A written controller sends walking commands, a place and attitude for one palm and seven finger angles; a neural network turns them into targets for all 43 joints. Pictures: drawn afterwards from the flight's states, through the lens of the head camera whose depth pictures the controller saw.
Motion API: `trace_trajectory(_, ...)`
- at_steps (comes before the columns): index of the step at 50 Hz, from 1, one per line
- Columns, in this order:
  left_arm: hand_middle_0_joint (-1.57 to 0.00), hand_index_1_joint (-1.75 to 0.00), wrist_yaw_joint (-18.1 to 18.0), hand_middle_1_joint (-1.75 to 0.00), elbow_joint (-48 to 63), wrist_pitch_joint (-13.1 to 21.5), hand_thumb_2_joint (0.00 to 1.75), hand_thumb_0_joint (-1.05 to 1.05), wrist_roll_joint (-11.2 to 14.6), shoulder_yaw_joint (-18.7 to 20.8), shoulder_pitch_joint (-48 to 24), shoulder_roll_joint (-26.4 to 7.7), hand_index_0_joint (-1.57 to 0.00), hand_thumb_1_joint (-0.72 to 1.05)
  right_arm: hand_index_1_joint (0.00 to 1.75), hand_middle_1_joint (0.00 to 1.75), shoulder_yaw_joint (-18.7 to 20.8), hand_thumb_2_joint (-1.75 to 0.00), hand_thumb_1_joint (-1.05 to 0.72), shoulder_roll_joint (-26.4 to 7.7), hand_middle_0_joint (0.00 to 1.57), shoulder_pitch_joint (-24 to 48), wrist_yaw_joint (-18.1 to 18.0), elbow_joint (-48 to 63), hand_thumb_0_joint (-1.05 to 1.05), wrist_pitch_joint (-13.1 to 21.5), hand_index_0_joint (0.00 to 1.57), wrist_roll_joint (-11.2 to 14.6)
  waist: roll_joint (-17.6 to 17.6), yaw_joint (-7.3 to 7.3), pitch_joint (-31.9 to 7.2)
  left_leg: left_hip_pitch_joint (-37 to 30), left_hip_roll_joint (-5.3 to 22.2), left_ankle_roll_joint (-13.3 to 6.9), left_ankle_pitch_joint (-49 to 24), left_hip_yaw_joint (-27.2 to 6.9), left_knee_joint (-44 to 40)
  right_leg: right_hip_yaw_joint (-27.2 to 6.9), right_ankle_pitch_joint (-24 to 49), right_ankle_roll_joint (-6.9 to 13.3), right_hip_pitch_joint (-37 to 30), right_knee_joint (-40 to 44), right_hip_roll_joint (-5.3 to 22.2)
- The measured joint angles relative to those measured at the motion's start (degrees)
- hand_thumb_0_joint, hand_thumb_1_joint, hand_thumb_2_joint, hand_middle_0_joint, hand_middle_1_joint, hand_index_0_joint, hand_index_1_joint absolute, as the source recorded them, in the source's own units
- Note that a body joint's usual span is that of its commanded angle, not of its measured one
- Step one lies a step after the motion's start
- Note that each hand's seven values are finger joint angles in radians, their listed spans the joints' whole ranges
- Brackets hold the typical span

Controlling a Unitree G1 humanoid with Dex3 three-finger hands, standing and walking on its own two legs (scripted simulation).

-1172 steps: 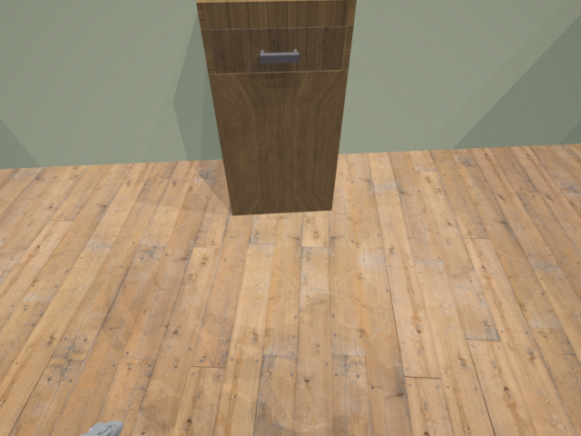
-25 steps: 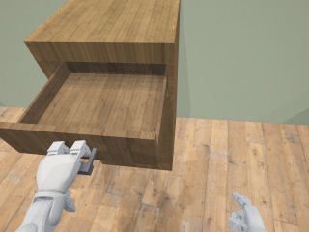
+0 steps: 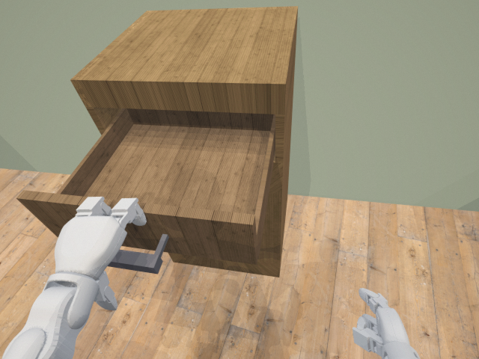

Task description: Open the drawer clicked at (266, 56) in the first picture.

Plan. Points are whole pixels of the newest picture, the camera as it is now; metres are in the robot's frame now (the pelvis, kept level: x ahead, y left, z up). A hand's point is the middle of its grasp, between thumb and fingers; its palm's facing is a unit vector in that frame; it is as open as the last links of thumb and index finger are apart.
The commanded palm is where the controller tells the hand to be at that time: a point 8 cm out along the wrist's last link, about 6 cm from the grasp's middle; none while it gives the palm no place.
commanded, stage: lift the hand off the handle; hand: left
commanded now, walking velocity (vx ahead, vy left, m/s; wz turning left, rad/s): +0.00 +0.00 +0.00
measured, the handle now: (130, 248) +0.28 +0.26 +0.02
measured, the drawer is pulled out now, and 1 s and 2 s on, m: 0.29 0.29 0.29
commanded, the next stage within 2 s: draw the hand back to the body in 0.68 s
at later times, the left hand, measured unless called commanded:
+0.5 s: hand (88, 219) +0.25 +0.25 +0.16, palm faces +0.12 -0.04 -0.99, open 13.8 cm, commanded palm +0.20 +0.25 +0.21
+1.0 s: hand (71, 225) +0.23 +0.26 +0.17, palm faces +0.13 -0.04 -0.99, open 13.8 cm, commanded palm +0.19 +0.26 +0.22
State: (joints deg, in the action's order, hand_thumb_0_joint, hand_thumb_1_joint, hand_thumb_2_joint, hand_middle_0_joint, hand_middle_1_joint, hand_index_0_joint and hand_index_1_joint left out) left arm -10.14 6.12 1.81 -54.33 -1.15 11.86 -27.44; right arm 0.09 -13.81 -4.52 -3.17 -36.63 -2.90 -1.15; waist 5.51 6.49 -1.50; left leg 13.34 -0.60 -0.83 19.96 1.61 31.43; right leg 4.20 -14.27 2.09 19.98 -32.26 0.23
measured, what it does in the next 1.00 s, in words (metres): stands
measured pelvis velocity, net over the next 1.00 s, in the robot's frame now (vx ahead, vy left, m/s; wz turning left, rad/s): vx -0.01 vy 0.01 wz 0.00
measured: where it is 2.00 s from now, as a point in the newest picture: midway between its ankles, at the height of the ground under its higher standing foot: outside the picture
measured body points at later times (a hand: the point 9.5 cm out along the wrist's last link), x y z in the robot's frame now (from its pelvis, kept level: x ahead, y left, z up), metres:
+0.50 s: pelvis +0.00 +0.01 +0.01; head +0.00 -0.04 +0.46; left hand +0.23 +0.25 +0.21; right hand +0.22 -0.19 -0.09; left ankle -0.04 +0.11 -0.73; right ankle +0.03 -0.10 -0.73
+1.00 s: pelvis -0.01 +0.01 +0.01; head -0.02 -0.04 +0.46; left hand +0.21 +0.26 +0.22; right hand +0.21 -0.19 -0.09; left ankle -0.04 +0.11 -0.73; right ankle +0.03 -0.10 -0.73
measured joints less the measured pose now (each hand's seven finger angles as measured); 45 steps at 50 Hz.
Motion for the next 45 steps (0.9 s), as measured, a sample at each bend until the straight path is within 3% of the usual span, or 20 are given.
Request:
trace_trajectory(8, -0.32, -1.22, 3.7, -1.20, 3.0, -2.3, 0.30, 0.00, 1.9, 0.8, -3.0, -1.4, -0.37, -0.49, 0.30, 0.30, -1.0, -0.90, -0.90, -0.1, 0.20, 0.5, 0.5, 0.0, 0.01, -1.3, 0.20, 0.7, 0.5, 0.44, 0.7, -3.2, -0.3, -0.3, -1.5, -0.3, -3.2, 0.2, 1.3, -0.3, -3.3, 3.1, 0.2)
trace_trajectory(14, -0.32, -1.21, 8.2, -1.20, 5.0, -5.1, 0.30, 0.00, 3.4, 0.5, -5.0, -2.1, -0.34, -0.49, 0.30, 0.30, -1.6, -0.90, -0.90, -0.5, 0.20, 0.4, 1.1, 0.4, 0.01, -2.4, 0.20, 1.2, 1.0, 0.03, 1.2, -5.2, -0.5, -0.5, -2.5, -0.3, -5.4, 0.2, 2.3, -0.6, -5.5, 5.4, 0.3)
trace_trajectory(18, -0.32, -1.20, 10.7, -1.20, 7.4, -4.9, 0.30, 0.00, 4.1, 0.5, -4.7, -2.9, -0.33, -0.49, 0.30, 0.30, -1.9, -0.90, -0.90, -0.7, 0.20, 0.1, 1.5, 0.7, 0.01, -2.7, 0.20, 1.1, 1.2, -0.35, 1.2, -6.5, -0.6, -0.7, -2.9, -0.1, -6.6, -0.1, 2.8, -0.8, -6.6, 6.5, 0.3)
trace_trajectory(29, -0.32, -1.20, 13.1, -1.20, 14.2, -5.8, 0.30, 0.00, 7.9, 5.0, -2.5, -6.0, -0.32, -0.49, 0.30, 0.30, -1.9, -0.90, -0.90, -1.9, 0.20, -0.9, 3.1, 1.3, 0.01, -2.9, 0.20, 1.9, 1.8, 0.06, 1.6, -8.4, -0.7, -0.9, -3.7, 0.0, -8.2, -0.1, 3.8, -1.0, -8.7, 8.4, 0.3)
trace_trajectory(35, -0.32, -1.20, 15.4, -1.20, 13.3, -7.2, 0.30, 0.00, 8.5, 4.1, -4.8, -5.5, -0.32, -0.49, 0.30, 0.30, -2.2, -0.90, -0.90, -2.2, 0.20, 0.0, 3.3, 1.4, 0.01, -2.8, 0.20, 2.3, 2.1, 0.22, 2.1, -8.1, -1.0, -1.0, -4.4, -0.4, -8.4, 0.2, 4.4, -1.1, -8.7, 8.8, 0.6)
trace_trajectory(40, -0.32, -1.20, 16.6, -1.20, 11.8, -5.8, 0.30, 0.00, 8.0, 2.7, -5.5, -5.5, -0.32, -0.49, 0.30, 0.30, -2.7, -0.90, -0.90, -1.6, 0.20, 0.3, 3.3, 1.9, 0.01, -2.4, 0.20, 2.0, 1.7, -0.07, 2.4, -7.7, -0.9, -0.9, -4.8, -0.3, -8.4, 0.1, 4.8, -1.0, -8.2, 8.8, 0.6)
trace_trajectory(45, -0.33, -1.20, 15.1, -1.20, 13.9, -3.0, 0.30, 0.00, 8.6, 4.2, -3.0, -6.4, -0.32, -0.49, 0.30, 0.30, -2.9, -0.90, -0.90, -1.2, 0.20, -0.5, 3.4, 1.9, 0.01, -1.9, 0.20, 1.7, 1.3, -0.27, 1.8, -7.8, -0.6, -0.7, -4.5, 0.0, -8.2, -0.1, 4.7, -0.8, -8.2, 8.8, 0.2)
